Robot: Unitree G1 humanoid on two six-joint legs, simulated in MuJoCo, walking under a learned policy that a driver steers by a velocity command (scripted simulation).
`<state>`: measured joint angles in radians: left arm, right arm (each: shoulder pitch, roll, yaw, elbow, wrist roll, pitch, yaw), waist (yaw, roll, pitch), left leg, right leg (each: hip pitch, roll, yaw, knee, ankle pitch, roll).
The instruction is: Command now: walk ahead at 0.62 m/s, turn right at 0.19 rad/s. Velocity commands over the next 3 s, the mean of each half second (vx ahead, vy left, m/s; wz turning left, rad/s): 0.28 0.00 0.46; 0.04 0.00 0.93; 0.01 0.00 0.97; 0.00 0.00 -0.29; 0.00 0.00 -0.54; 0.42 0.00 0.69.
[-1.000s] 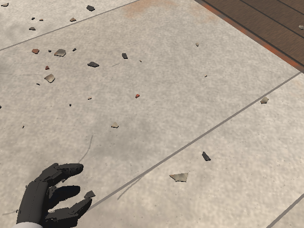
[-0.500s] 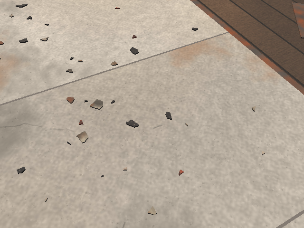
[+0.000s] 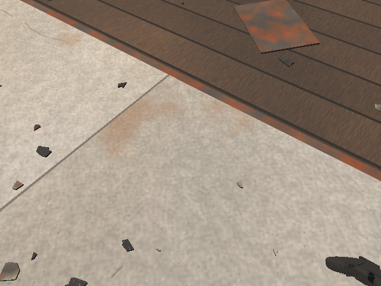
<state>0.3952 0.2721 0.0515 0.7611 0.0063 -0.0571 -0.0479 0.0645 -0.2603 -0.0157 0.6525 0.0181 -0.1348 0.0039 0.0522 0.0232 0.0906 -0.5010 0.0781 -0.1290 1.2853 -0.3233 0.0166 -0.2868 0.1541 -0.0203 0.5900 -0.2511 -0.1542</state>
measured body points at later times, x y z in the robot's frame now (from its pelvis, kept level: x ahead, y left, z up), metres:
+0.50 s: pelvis +0.29 +0.06 +0.00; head +0.33 +0.08 +0.45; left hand +0.43 +0.35 -0.08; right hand +0.47 -0.19 -0.10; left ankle +0.39 +0.12 -0.72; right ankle +0.38 -0.11 -0.66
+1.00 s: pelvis +0.42 +0.00 +0.02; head +0.45 +0.02 +0.47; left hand +0.37 +0.33 -0.06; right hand +0.73 -0.12 -0.08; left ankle +0.31 +0.11 -0.63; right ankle +0.52 -0.05 -0.72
